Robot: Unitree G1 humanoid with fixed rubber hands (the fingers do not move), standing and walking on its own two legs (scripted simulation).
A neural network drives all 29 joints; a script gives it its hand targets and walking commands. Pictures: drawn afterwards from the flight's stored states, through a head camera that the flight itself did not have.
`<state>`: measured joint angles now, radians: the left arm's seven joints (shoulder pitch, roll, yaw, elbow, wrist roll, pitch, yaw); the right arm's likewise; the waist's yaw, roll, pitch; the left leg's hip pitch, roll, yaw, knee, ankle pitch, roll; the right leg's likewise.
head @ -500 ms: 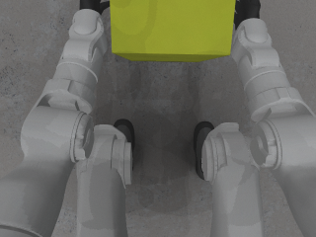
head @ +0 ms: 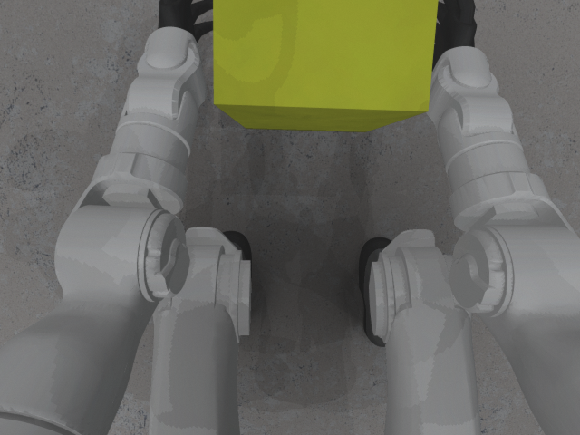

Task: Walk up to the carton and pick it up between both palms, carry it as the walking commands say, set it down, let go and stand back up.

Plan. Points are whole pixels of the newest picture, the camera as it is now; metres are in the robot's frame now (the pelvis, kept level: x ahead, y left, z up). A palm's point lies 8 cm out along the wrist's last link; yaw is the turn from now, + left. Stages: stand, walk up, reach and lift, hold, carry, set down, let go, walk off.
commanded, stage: reach and lift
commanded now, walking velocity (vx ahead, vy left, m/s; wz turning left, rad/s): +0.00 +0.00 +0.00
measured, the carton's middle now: (313, 63) +0.52 +0.01 -0.24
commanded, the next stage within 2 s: none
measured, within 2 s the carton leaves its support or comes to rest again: leaves its support in 0.10 s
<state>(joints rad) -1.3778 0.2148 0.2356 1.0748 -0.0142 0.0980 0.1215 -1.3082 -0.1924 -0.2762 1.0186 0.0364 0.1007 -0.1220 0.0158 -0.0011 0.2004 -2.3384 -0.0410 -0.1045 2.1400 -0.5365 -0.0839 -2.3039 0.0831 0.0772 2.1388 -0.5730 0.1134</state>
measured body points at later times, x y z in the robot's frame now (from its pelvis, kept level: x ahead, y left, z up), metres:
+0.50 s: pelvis -0.03 +0.00 +0.02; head +0.34 +0.03 +0.26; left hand +0.55 +0.17 -0.13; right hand +0.54 -0.13 -0.14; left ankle +0.11 +0.14 -0.34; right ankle +0.11 -0.14 -0.34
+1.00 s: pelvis -0.03 +0.00 +0.05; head +0.34 +0.03 +0.30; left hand +0.54 +0.17 -0.08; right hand +0.53 -0.13 -0.09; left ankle +0.11 +0.14 -0.34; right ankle +0.11 -0.14 -0.34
